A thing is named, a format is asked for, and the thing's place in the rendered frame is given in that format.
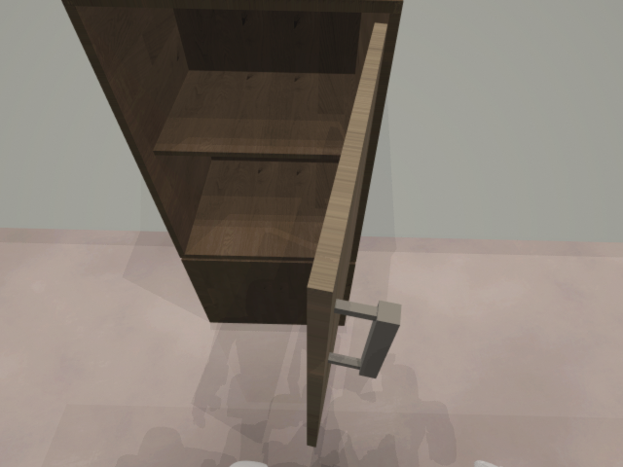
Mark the cupboard door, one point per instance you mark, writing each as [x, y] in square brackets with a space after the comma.
[329, 270]

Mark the handle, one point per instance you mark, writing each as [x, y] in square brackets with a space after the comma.
[386, 321]

